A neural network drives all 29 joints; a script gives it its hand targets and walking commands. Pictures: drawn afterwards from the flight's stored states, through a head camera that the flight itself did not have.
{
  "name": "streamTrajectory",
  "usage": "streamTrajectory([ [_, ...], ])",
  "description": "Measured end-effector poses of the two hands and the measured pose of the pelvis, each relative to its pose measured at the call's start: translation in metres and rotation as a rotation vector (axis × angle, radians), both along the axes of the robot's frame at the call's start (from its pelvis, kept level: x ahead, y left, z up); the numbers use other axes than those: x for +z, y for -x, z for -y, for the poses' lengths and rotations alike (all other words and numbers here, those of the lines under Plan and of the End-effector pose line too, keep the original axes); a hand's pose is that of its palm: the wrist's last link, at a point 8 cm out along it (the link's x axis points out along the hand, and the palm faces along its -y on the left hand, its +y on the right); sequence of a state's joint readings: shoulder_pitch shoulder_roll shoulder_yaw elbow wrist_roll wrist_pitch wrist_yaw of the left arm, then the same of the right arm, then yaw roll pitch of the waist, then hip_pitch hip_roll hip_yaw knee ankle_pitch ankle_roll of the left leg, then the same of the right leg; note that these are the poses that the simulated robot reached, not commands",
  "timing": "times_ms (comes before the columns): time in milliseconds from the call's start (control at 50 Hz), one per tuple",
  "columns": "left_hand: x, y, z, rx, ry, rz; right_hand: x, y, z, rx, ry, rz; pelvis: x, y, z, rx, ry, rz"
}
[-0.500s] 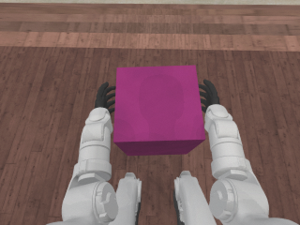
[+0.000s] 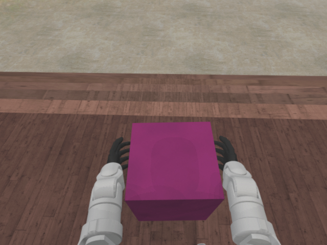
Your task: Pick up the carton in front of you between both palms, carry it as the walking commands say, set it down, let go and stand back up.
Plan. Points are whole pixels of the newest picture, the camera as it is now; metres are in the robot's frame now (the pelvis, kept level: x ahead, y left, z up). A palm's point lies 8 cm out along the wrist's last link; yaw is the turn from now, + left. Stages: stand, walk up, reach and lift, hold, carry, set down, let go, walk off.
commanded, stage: reach and lift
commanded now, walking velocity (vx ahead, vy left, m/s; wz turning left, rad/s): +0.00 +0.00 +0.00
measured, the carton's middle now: (171, 175) +0.32 +0.00 -0.08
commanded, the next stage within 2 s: hold in 1.20 s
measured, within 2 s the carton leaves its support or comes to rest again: neither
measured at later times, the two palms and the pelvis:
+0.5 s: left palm (107, 164) +0.30 +0.15 +0.06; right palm (238, 162) +0.29 -0.15 +0.06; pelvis -0.01 +0.00 +0.03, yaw +0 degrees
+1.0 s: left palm (107, 158) +0.30 +0.15 +0.07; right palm (239, 156) +0.30 -0.15 +0.07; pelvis +0.01 +0.00 +0.04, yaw +0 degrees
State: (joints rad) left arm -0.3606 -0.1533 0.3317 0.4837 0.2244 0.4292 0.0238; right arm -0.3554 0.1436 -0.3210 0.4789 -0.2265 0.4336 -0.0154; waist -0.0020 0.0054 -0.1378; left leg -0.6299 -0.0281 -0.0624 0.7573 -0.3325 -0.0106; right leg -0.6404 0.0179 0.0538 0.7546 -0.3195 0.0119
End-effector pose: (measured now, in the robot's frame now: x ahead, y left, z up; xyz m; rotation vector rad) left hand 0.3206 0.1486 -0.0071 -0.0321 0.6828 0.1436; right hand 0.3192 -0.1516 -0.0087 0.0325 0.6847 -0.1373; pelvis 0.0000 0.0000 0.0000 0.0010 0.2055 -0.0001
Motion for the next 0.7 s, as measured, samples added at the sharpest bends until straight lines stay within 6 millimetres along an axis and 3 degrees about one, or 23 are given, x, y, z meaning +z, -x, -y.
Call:
streamTrajectory([
  [160,0.044,0.013,0.000,-0.017,-0.013,0.028,0.045,0.015,0.000,0.002,0.010,0.028,0.023,-0.008,0.000,-0.001,0.001,0.153],
  [260,0.061,0.020,0.000,-0.029,-0.024,0.025,0.062,0.021,0.000,0.016,0.027,0.025,0.029,-0.006,0.000,-0.001,0.002,0.229],
  [500,0.063,0.025,0.000,-0.025,-0.020,0.007,0.064,0.026,0.000,0.013,0.019,0.007,0.029,0.007,0.000,-0.001,0.002,0.283],
  [700,0.068,0.020,0.000,-0.030,-0.028,0.014,0.069,0.020,0.001,0.022,0.028,0.014,0.032,0.000,0.001,0.000,0.002,0.288],
])
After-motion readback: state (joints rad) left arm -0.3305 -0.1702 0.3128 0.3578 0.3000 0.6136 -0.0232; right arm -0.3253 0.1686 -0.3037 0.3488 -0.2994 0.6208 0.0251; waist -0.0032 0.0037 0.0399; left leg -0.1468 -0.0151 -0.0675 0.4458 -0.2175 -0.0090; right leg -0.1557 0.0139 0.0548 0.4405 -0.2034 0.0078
